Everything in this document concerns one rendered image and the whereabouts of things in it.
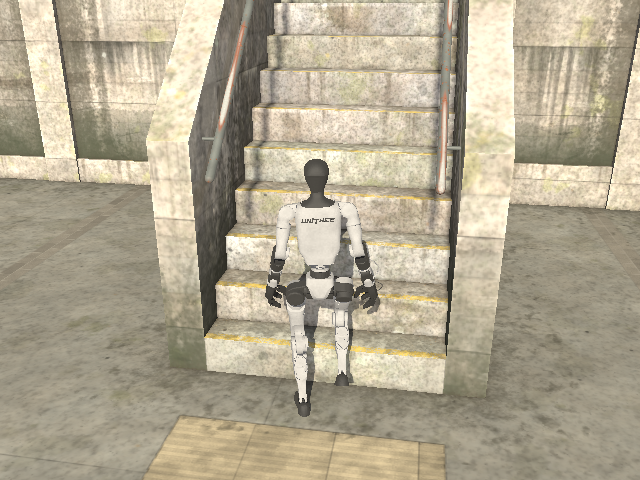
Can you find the robot left shin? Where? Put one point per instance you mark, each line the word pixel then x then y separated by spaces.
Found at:
pixel 300 368

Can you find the robot left forearm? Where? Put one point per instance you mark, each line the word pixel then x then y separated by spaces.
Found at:
pixel 275 270

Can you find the right robot hand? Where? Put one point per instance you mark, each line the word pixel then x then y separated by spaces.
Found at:
pixel 369 292

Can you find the left robot hand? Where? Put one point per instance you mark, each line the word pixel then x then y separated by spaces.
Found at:
pixel 270 292

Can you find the robot right forearm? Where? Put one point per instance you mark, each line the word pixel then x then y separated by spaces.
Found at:
pixel 364 268

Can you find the robot right upper arm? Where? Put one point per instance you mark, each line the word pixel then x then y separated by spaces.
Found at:
pixel 349 211

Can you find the robot left foot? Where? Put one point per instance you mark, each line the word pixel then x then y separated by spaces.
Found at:
pixel 303 408

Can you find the robot left upper arm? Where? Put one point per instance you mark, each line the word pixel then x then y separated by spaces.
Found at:
pixel 286 213

